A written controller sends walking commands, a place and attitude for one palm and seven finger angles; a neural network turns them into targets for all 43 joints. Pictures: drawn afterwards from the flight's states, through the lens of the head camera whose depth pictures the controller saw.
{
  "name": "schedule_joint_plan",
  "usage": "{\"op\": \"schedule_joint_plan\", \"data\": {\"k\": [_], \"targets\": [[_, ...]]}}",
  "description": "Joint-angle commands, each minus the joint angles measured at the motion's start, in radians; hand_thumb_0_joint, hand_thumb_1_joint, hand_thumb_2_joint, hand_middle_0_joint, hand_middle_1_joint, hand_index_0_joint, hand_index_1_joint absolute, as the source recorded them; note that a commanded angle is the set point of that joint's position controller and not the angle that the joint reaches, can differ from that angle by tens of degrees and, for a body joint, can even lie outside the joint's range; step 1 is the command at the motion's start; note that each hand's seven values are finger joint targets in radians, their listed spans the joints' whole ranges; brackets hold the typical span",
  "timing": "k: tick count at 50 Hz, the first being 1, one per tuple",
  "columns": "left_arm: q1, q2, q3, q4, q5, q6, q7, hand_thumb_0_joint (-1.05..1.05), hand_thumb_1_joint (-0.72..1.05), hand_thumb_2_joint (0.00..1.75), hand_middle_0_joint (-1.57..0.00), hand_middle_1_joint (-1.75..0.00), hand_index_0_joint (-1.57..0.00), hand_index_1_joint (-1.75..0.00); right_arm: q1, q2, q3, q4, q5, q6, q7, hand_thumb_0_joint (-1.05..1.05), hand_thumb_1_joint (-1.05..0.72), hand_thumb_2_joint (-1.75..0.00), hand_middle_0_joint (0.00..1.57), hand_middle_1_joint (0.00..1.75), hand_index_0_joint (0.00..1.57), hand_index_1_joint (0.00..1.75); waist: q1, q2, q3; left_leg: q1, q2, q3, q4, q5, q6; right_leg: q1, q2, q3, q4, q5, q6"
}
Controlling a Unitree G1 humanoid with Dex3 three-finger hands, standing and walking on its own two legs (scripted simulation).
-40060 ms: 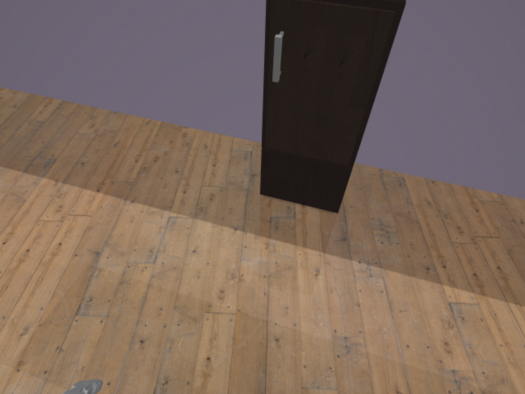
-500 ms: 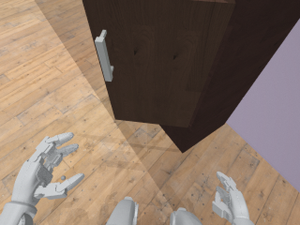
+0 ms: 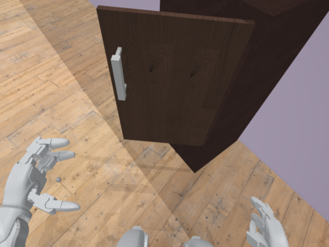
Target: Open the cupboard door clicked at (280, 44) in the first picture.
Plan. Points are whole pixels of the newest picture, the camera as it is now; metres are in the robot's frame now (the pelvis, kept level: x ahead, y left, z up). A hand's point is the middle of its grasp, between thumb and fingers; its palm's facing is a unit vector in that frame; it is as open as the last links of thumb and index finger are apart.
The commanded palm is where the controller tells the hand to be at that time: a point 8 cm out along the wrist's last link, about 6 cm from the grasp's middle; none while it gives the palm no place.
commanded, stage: raise the hand with hooked fingers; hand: left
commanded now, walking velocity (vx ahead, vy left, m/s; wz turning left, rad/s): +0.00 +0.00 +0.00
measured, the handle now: (120, 75) +0.56 +0.17 +0.06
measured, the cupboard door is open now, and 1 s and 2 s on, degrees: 49 49 49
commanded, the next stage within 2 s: move the hooked fingers beside the handle in 0.88 s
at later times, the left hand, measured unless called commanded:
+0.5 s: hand (40, 148) +0.30 +0.29 +0.08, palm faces +0.02 -1.00 -0.05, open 14.0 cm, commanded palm +0.27 +0.33 +0.08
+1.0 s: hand (51, 152) +0.29 +0.27 +0.07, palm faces +0.03 -1.00 -0.04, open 14.0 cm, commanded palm +0.27 +0.31 +0.08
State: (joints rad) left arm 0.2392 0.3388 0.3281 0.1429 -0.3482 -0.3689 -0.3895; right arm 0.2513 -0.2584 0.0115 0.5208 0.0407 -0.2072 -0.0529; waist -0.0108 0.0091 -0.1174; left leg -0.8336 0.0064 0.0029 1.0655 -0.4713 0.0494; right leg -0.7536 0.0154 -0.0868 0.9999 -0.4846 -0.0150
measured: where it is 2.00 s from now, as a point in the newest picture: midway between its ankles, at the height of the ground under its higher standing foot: outside the picture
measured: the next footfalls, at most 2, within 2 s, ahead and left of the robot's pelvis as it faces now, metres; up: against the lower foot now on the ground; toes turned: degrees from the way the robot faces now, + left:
none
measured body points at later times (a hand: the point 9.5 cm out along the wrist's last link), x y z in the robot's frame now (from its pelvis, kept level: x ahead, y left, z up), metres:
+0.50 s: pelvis +0.01 +0.01 +0.02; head +0.07 +0.03 +0.46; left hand +0.29 +0.34 +0.08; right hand +0.16 -0.24 -0.06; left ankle +0.03 +0.08 -0.67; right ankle +0.00 -0.12 -0.67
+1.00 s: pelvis +0.01 -0.01 +0.01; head +0.07 +0.01 +0.46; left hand +0.29 +0.32 +0.08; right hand +0.16 -0.26 -0.07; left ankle +0.03 +0.08 -0.67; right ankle +0.00 -0.12 -0.67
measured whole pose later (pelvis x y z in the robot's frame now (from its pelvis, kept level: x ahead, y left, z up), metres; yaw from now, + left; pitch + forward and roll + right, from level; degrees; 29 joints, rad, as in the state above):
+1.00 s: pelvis +0.01 -0.01 +0.01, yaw +0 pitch +13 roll -3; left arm -0.01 0.42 0.43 0.40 -0.36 -0.31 -0.49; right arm 0.27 -0.27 0.04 0.54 0.04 -0.17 -0.07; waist -0.01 0.02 -0.10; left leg -0.76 0.01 0.01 0.97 -0.44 0.04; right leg -0.68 0.02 -0.08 0.91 -0.45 -0.02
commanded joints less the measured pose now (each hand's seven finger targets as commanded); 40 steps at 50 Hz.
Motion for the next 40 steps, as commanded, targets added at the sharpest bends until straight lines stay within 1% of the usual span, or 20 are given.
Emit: {"op": "schedule_joint_plan", "data": {"k": [1, 4, 7, 10, 13, 15, 17, 19, 20, 21, 23, 26, 27, 28, 31, 32, 33, 37, 38, 40], "targets": [[-0.131, 0.194, 0.093, -0.164, -0.022, -0.024, -0.008, 0.00, -0.50, 0.30, -0.30, -1.20, -0.30, -1.20, -0.007, -0.161, -0.052, -0.139, 0.007, -0.039, -0.016, 0.00, -0.90, -0.90, 0.20, 0.30, 0.20, 0.30, 0.004, 0.126, -0.205, 0.277, 0.011, -0.087, -0.229, 0.225, -0.041, 0.038, 0.021, 0.004, -0.139, 0.146, -0.018], [-0.191, 0.221, 0.112, -0.123, -0.025, -0.005, -0.026, 0.00, -0.50, 0.30, -0.30, -1.20, -0.30, -1.20, 0.002, -0.166, -0.049, -0.139, 0.005, -0.035, -0.018, 0.00, -0.90, -0.90, 0.20, 0.30, 0.20, 0.30, 0.000, 0.089, -0.208, 0.284, 0.013, -0.093, -0.237, 0.233, -0.045, 0.048, 0.025, 0.000, -0.146, 0.154, -0.017], [-0.265, 0.252, 0.132, -0.077, -0.027, 0.012, -0.043, 0.00, -0.50, 0.30, -0.30, -1.20, -0.30, -1.20, 0.000, -0.172, -0.045, -0.133, 0.006, -0.033, -0.024, 0.00, -0.90, -0.90, 0.20, 0.30, 0.20, 0.30, 0.000, 0.086, -0.194, 0.280, 0.008, -0.096, -0.238, 0.228, -0.043, 0.055, 0.026, 0.006, -0.154, 0.156, -0.023], [-0.324, 0.269, 0.136, -0.078, -0.026, 0.013, -0.061, 0.00, -0.50, 0.30, -0.30, -1.20, -0.30, -1.20, 0.002, -0.171, -0.043, -0.129, 0.007, -0.032, -0.026, 0.00, -0.90, -0.90, 0.20, 0.30, 0.20, 0.30, 0.003, 0.125, -0.234, 0.329, 0.011, -0.103, -0.253, 0.251, -0.051, 0.058, 0.023, 0.005, -0.158, 0.160, -0.023], [-0.358, 0.307, 0.163, -0.055, -0.026, 0.015, -0.073, 0.00, -0.50, 0.30, -0.30, -1.20, -0.30, -1.20, 0.011, -0.173, -0.041, -0.122, 0.005, -0.031, -0.028, 0.00, -0.90, -0.90, 0.20, 0.30, 0.20, 0.30, 0.007, 0.130, -0.256, 0.360, 0.014, -0.100, -0.253, 0.319, -0.054, 0.073, 0.025, 0.007, -0.164, 0.191, -0.025], [-0.382, 0.309, 0.162, -0.019, -0.025, 0.021, -0.082, 0.00, -0.50, 0.30, -0.30, -1.20, -0.30, -1.20, 0.014, -0.176, -0.042, -0.116, 0.007, -0.028, -0.029, 0.00, -0.90, -0.90, 0.20, 0.30, 0.20, 0.30, 0.006, 0.128, -0.241, 0.365, 0.018, -0.109, -0.262, 0.318, -0.060, 0.063, 0.025, 0.002, -0.165, 0.182, -0.024], [-0.420, 0.340, 0.179, 0.010, -0.025, 0.029, -0.087, 0.00, -0.50, 0.30, -0.30, -1.20, -0.30, -1.20, 0.018, -0.181, -0.041, -0.110, 0.006, -0.024, -0.031, 0.00, -0.90, -0.90, 0.20, 0.30, 0.20, 0.30, 0.008, 0.143, -0.226, 0.366, 0.016, -0.111, -0.269, 0.315, -0.061, 0.068, 0.025, 0.005, -0.171, 0.182, -0.029], [-0.440, 0.346, 0.189, 0.046, -0.029, 0.037, -0.098, 0.00, -0.50, 0.30, -0.30, -1.20, -0.30, -1.20, 0.025, -0.182, -0.043, -0.110, 0.008, -0.018, -0.033, 0.00, -0.90, -0.90, 0.20, 0.30, 0.20, 0.30, 0.002, 0.112, -0.231, 0.367, 0.015, -0.103, -0.274, 0.312, -0.055, 0.077, 0.026, 0.005, -0.184, 0.189, -0.024], [-0.421, 0.326, 0.179, 0.062, -0.036, 0.039, -0.105, 0.00, -0.50, 0.30, -0.30, -1.20, -0.30, -1.20, 0.025, -0.182, -0.045, -0.114, 0.009, -0.018, -0.033, 0.00, -0.90, -0.90, 0.20, 0.30, 0.20, 0.30, 0.006, 0.097, -0.236, 0.367, 0.014, -0.102, -0.275, 0.318, -0.054, 0.083, 0.025, 0.004, -0.186, 0.194, -0.023], [-0.411, 0.314, 0.169, 0.059, -0.039, 0.039, -0.111, 0.00, -0.50, 0.30, -0.30, -1.20, -0.30, -1.20, 0.023, -0.181, -0.045, -0.117, 0.010, -0.019, -0.031, 0.00, -0.90, -0.90, 0.20, 0.30, 0.20, 0.30, 0.008, 0.113, -0.241, 0.372, 0.012, -0.099, -0.274, 0.333, -0.055, 0.086, 0.023, 0.004, -0.186, 0.203, -0.023], [-0.384, 0.313, 0.169, 0.058, -0.040, 0.036, -0.118, 0.00, -0.50, 0.30, -0.30, -1.20, -0.30, -1.20, 0.034, -0.181, -0.049, -0.118, 0.009, -0.020, -0.025, 0.00, -0.90, -0.90, 0.20, 0.30, 0.20, 0.30, 0.013, 0.102, -0.270, 0.384, 0.011, -0.088, -0.261, 0.402, -0.052, 0.110, 0.025, 0.009, -0.187, 0.249, -0.023], [-0.379, 0.321, 0.177, 0.043, -0.040, 0.027, -0.110, 0.00, -0.50, 0.30, -0.30, -1.20, -0.30, -1.20, 0.034, -0.184, -0.055, -0.121, 0.007, -0.017, -0.016, 0.00, -0.90, -0.90, 0.20, 0.30, 0.20, 0.30, 0.015, 0.110, -0.255, 0.377, 0.014, -0.089, -0.258, 0.421, -0.056, 0.097, 0.024, 0.006, -0.181, 0.254, -0.021], [-0.382, 0.343, 0.195, 0.050, -0.037, 0.027, -0.103, 0.00, -0.50, 0.30, -0.30, -1.20, -0.30, -1.20, 0.040, -0.186, -0.056, -0.117, 0.003, -0.015, -0.016, 0.00, -0.90, -0.90, 0.20, 0.30, 0.20, 0.30, 0.015, 0.096, -0.247, 0.362, 0.012, -0.084, -0.252, 0.424, -0.053, 0.110, 0.025, 0.009, -0.180, 0.267, -0.023], [-0.385, 0.331, 0.189, 0.038, -0.037, 0.021, -0.101, 0.00, -0.50, 0.30, -0.30, -1.20, -0.30, -1.20, 0.042, -0.183, -0.055, -0.120, 0.005, -0.012, -0.014, 0.00, -0.90, -0.90, 0.20, 0.30, 0.20, 0.30, 0.012, 0.107, -0.265, 0.376, 0.012, -0.081, -0.254, 0.429, -0.053, 0.104, 0.027, 0.010, -0.181, 0.267, -0.020], [-0.398, 0.333, 0.198, 0.039, -0.042, 0.009, -0.090, 0.00, -0.50, 0.30, -0.30, -1.20, -0.30, -1.20, 0.035, -0.182, -0.056, -0.123, 0.006, -0.007, -0.015, 0.00, -0.90, -0.90, 0.20, 0.30, 0.20, 0.30, 0.006, 0.090, -0.244, 0.347, 0.009, -0.077, -0.258, 0.346, -0.046, 0.098, 0.025, 0.013, -0.186, 0.228, -0.017], [-0.408, 0.349, 0.207, 0.039, -0.041, 0.004, -0.085, 0.00, -0.50, 0.30, -0.30, -1.20, -0.30, -1.20, 0.032, -0.182, -0.055, -0.114, 0.004, -0.006, -0.018, 0.00, -0.90, -0.90, 0.20, 0.30, 0.20, 0.30, 0.009, 0.101, -0.231, 0.337, 0.007, -0.072, -0.257, 0.337, -0.043, 0.109, 0.024, 0.019, -0.191, 0.230, -0.022], [-0.408, 0.340, 0.198, 0.032, -0.037, -0.001, -0.087, 0.00, -0.50, 0.30, -0.30, -1.20, -0.30, -1.20, 0.035, -0.179, -0.053, -0.117, 0.006, -0.004, -0.018, 0.00, -0.90, -0.90, 0.20, 0.30, 0.20, 0.30, 0.004, 0.114, -0.256, 0.347, 0.007, -0.068, -0.258, 0.332, -0.041, 0.110, 0.023, 0.021, -0.190, 0.228, -0.018], [-0.415, 0.345, 0.196, 0.029, -0.037, -0.008, -0.085, 0.00, -0.50, 0.30, -0.30, -1.20, -0.30, -1.20, 0.030, -0.178, -0.052, -0.111, 0.006, -0.005, -0.024, 0.00, -0.90, -0.90, 0.20, 0.30, 0.20, 0.30, 0.000, 0.086, -0.250, 0.325, 0.005, -0.064, -0.249, 0.314, -0.032, 0.129, 0.022, 0.029, -0.195, 0.233, -0.018], [-0.412, 0.339, 0.191, 0.031, -0.034, -0.008, -0.089, 0.00, -0.50, 0.30, -0.30, -1.20, -0.30, -1.20, 0.027, -0.176, -0.050, -0.112, 0.007, -0.004, -0.025, 0.00, -0.90, -0.90, 0.20, 0.30, 0.20, 0.30, -0.002, 0.115, -0.254, 0.329, 0.003, -0.056, -0.248, 0.309, -0.029, 0.126, 0.022, 0.033, -0.197, 0.235, -0.016], [-0.406, 0.331, 0.189, 0.042, -0.040, -0.007, -0.093, 0.00, -0.50, 0.30, -0.30, -1.20, -0.30, -1.20, 0.023, -0.174, -0.049, -0.112, 0.008, -0.005, -0.027, 0.00, -0.90, -0.90, 0.20, 0.30, 0.20, 0.30, -0.002, 0.095, -0.248, 0.319, 0.002, -0.059, -0.247, 0.307, -0.028, 0.131, 0.021, 0.031, -0.197, 0.239, -0.015]]}}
